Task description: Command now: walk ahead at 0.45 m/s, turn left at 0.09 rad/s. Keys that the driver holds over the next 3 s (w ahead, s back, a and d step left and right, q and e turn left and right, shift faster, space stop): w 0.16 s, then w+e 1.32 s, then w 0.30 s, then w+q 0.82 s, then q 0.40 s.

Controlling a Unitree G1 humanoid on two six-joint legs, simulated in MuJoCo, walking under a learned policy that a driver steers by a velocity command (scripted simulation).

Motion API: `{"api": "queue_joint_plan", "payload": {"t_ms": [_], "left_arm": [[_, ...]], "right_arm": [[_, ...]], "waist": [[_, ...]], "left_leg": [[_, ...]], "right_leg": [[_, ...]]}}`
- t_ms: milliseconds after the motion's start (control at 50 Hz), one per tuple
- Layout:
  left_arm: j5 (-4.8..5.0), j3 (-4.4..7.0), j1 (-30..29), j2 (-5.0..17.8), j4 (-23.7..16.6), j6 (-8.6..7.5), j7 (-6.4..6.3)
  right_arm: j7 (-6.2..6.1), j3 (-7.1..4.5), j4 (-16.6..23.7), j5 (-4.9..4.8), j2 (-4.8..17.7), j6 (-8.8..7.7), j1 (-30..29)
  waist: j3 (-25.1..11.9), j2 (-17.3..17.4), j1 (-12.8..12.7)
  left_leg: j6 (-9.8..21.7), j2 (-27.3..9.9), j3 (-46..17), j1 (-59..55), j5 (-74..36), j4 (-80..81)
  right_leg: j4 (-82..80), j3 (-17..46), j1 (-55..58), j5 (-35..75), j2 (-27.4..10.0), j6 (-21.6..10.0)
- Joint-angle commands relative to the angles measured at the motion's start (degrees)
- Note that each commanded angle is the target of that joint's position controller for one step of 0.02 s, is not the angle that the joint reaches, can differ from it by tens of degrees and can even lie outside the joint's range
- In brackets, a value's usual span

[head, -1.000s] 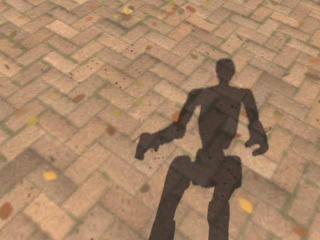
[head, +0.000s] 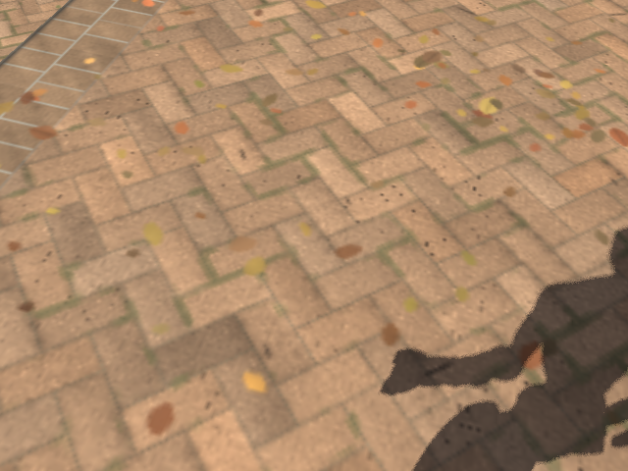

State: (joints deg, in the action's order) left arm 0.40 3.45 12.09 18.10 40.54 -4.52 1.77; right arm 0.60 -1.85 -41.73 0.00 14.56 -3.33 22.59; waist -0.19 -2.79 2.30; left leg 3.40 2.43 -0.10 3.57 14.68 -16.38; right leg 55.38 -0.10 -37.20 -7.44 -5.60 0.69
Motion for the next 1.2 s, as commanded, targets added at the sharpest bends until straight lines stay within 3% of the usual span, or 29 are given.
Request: {"api": "queue_joint_plan", "payload": {"t_ms": [20,100,160,200,220,240,260,280,300,320,340,360,380,460,560,640,700,720,740,760,780,800,820,840,880,960,1080,1140,1200], "left_arm": [[-0.01,-0.34,-7.6,1.3,-5.1,-0.92,0.28],[0.76,-1.07,-15.5,0.6,-7.3,-1.48,1.59],[0.74,-0.80,-17.1,1.8,-8.1,-1.83,2.47],[0.56,-0.23,-14.0,3.4,-7.3,-1.67,2.48],[0.48,0.53,-10.0,4.9,-6.3,-1.34,2.13],[0.55,1.70,-1.9,7.0,-4.1,-0.96,1.60],[0.58,2.53,7.1,9.5,-2.5,-0.44,0.93],[0.29,3.89,11.8,15.2,-1.8,-0.40,1.01],[0.94,2.60,12.2,9.7,-1.3,-0.28,1.00],[0.74,2.04,8.1,8.2,-1.9,-0.07,0.53],[0.51,1.87,4.5,7.6,-2.5,0.03,0.22],[0.17,1.62,2.0,6.8,-2.9,0.04,0.10],[-0.65,1.28,0.6,5.9,-3.5,-0.17,-0.05],[0.21,1.57,-0.2,6.3,-3.2,-0.62,-0.78],[0.94,2.47,4.4,8.7,-1.7,0.21,-2.01],[1.59,2.60,7.8,8.7,-0.7,1.27,-2.44],[0.97,2.34,7.0,7.3,-1.0,1.97,-2.44],[0.60,1.33,7.5,4.4,-1.4,1.88,-2.20],[-0.76,-0.23,9.8,-0.4,-2.3,1.71,-2.01],[1.77,-0.50,15.3,-0.1,-4.8,1.06,-1.96],[2.52,0.86,13.1,6.1,-3.0,1.34,-2.39],[1.99,1.54,7.8,7.9,-3.7,1.70,-2.35],[1.37,1.52,5.8,7.0,-3.9,2.01,-2.39],[0.96,1.71,4.2,6.4,-4.5,2.14,-2.19],[1.42,1.58,4.3,4.4,-4.9,2.74,-1.58],[0.88,0.84,0.1,1.9,-7.0,3.44,-1.22],[0.92,-0.12,-8.9,0.4,-9.3,2.55,0.80],[1.15,0.02,-12.3,1.0,-11.1,2.56,1.70],[0.68,1.54,-8.7,4.0,-11.3,3.08,1.89]], "right_arm": [[-0.87,-2.50,2.6,-0.19,9.7,-1.04,-1.9],[-1.16,-2.80,-0.3,-0.87,11.1,-0.96,2.5],[-1.26,-3.10,-2.0,-1.24,11.6,-0.45,3.5],[-1.53,-3.51,-2.3,-0.94,12.9,0.03,2.7],[-1.72,-3.68,-2.4,-0.60,13.5,0.40,2.4],[-1.99,-3.45,-2.2,-0.26,13.1,0.97,1.8],[-2.49,-2.85,-1.0,0.78,12.1,1.04,2.5],[-1.49,-0.55,0.6,1.17,4.4,-0.02,10.3],[-0.88,-0.95,-0.1,0.46,7.9,-1.76,6.9],[-0.23,-1.93,2.4,-1.89,11.1,-2.89,-0.6],[-0.25,-1.50,3.6,-1.99,10.9,-3.76,-4.5],[-0.52,-1.59,4.0,-0.95,10.3,-4.10,-6.3],[-0.71,-1.81,3.9,-0.25,10.1,-3.82,-5.5],[-1.23,-1.26,4.6,1.08,7.7,-1.97,-5.2],[-0.82,-0.15,7.9,0.71,5.3,-2.76,-17.9],[-0.04,-1.24,9.1,-0.55,8.0,-3.46,-21.1],[-0.01,-2.73,7.8,-0.81,10.0,-4.02,-15.1],[-0.40,-3.61,7.1,-0.20,11.8,-4.29,-9.4],[-0.93,-4.41,6.5,0.29,15.1,-4.00,-1.2],[-0.21,-5.28,4.5,0.88,18.4,-3.10,1.0],[0.12,-4.11,5.8,0.37,12.5,-3.03,-1.7],[-0.08,-3.33,5.9,0.17,9.8,-2.81,-3.7],[-0.06,-2.85,6.0,0.61,8.6,-2.73,-6.2],[-0.16,-2.55,5.5,0.76,7.3,-2.60,-7.7],[-0.46,-2.52,4.6,0.81,6.7,-2.97,-8.3],[-0.69,-3.48,2.2,0.37,8.9,-3.32,-7.2],[-1.19,-4.21,-0.5,-0.20,11.7,-2.20,-5.9],[-1.16,-4.72,-1.9,-1.11,13.1,-1.41,-4.3],[-1.52,-5.54,-2.1,-1.86,15.7,-0.36,-4.7]], "waist": [[4.4,7.1,0.5],[6.9,6.9,2.9],[7.0,7.1,1.8],[3.4,8.5,-0.3],[-0.4,9.7,-2.6],[-5.9,9.3,-7.1],[-12.7,6.5,-10.5],[-22.1,-9.7,-6.3],[-25.2,-8.0,-8.5],[-14.2,-5.8,-8.6],[-8.1,0.2,-7.1],[-3.5,3.5,-5.0],[-2.2,2.5,-2.8],[0.1,-0.3,-0.4],[1.9,-0.5,-5.2],[0.7,-1.7,-5.8],[-1.2,-3.4,-1.8],[-5.4,-1.7,1.1],[-14.0,8.4,2.9],[-16.4,26.5,-0.6],[-10.3,15.7,1.1],[-4.9,11.0,2.0],[-2.6,7.4,1.0],[-0.4,7.8,0.2],[0.5,10.2,-0.8],[2.1,7.6,-0.6],[4.3,6.1,2.1],[5.4,6.2,2.3],[1.3,8.3,-1.5]], "left_leg": [[7.9,-12.1,-7.1,0.2,-17.6,8.5],[7.5,-13.4,-6.0,-0.2,-15.1,9.6],[6.6,-16.0,-6.3,-6.4,-21.0,6.5],[5.3,-16.3,-4.4,-10.5,-36.5,1.2],[4.5,-15.7,-3.1,-11.8,-48.4,-4.8],[2.9,-13.5,-0.4,-9.8,-56.1,-15.6],[1.1,-12.3,0.6,2.4,-45.2,-30.5],[-3.8,-1.4,0.7,27.4,-5.2,-55.9],[-3.4,0.7,-7.4,34.4,16.1,-61.9],[-2.9,-2.4,-7.7,39.6,12.8,-63.4],[-2.2,-4.9,-6.7,38.8,8.3,-60.0],[-2.4,-6.7,-5.8,37.1,5.7,-55.3],[-2.7,-8.2,-6.0,33.2,3.6,-52.3],[-6.2,-8.7,-4.1,29.2,0.7,-42.6],[-8.0,-4.8,-3.0,23.7,-18.4,-20.7],[-7.3,-3.6,-5.6,20.8,-17.5,-13.5],[-4.1,-3.5,-4.4,12.0,-10.5,-10.0],[-1.5,-7.0,-6.8,2.3,-8.3,-9.2],[2.0,-18.6,-18.3,-11.8,-4.7,-9.5],[10.0,-28.1,-46.1,-21.0,13.4,-1.6],[8.5,-25.9,-44.1,-16.7,21.0,0.8],[6.4,-23.4,-33.5,-11.5,15.4,0.4],[5.6,-20.7,-26.2,-6.4,6.1,0.9],[5.5,-18.5,-21.0,-3.0,0.0,1.9],[5.3,-16.4,-13.8,0.7,-6.1,4.3],[7.3,-17.6,-6.7,0.3,-14.5,6.9],[5.6,-17.0,3.8,-2.1,-18.4,7.5],[4.4,-18.4,6.5,-5.9,-22.2,5.9],[2.7,-18.4,9.9,-8.6,-47.3,-4.9]], "right_leg": [[-10.9,-0.1,-4.7,8.9,0.4,1.2],[-22.2,-1.2,-0.3,14.8,2.6,-0.1],[-26.1,-0.4,-0.3,11.5,3.3,-2.7],[-26.2,-2.4,4.5,7.0,5.6,-4.8],[-25.3,-4.0,10.4,4.5,7.6,-6.3],[-26.3,-5.5,21.7,5.2,9.5,-8.2],[-23.1,2.3,40.0,6.8,3.6,-11.0],[-26.3,34.2,62.6,-6.7,-12.0,-22.6],[-36.3,47.3,64.4,-13.6,-13.7,-22.5],[-38.2,38.9,56.4,-14.2,-12.1,-19.5],[-39.4,32.4,46.9,-9.8,-9.9,-18.0],[-40.6,27.5,38.5,-3.6,-7.8,-17.4],[-42.1,24.4,32.7,1.0,-6.0,-17.1],[-45.8,17.8,21.5,6.1,-3.1,-18.4],[-44.1,13.5,17.5,2.2,0.8,-14.1],[-38.6,19.8,23.6,-3.5,-1.7,-12.2],[-30.8,22.7,25.0,-3.6,-1.1,-9.7],[-21.7,20.1,22.4,-4.3,2.0,-7.7],[-3.6,13.4,14.8,-19.2,6.9,-5.0],[12.3,8.3,-4.1,-28.5,10.3,-3.0],[18.5,10.6,-8.5,-23.3,6.4,-2.0],[19.3,9.2,-9.2,-17.8,4.9,-1.6],[18.0,8.5,-6.9,-13.7,3.0,-1.0],[15.3,8.4,-6.0,-11.2,1.7,-0.6],[13.0,6.8,-2.6,-8.8,0.2,-0.1],[5.5,6.0,-5.6,-4.7,-0.6,1.0],[-12.3,1.3,-2.2,7.6,0.2,-0.5],[-17.1,-0.8,-0.9,5.1,1.0,-2.6],[-18.9,-5.1,8.5,-2.9,5.9,-6.3]]}}
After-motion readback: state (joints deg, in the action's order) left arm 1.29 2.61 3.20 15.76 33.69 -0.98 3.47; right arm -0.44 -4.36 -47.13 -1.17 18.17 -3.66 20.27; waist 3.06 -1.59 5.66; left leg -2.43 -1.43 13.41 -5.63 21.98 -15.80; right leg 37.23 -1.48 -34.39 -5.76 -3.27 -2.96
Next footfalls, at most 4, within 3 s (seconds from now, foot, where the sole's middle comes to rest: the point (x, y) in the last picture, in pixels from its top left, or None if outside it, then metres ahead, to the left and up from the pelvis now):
0.26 right None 0.34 -0.13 -0.78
0.72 left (265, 419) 0.61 0.07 -0.78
1.24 right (416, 359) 0.76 -0.29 -0.78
1.74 left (414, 247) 1.11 -0.33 -0.78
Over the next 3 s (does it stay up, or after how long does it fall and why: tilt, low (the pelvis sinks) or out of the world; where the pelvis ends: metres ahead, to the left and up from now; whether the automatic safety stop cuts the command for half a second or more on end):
stays up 1.38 -0.62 -0.01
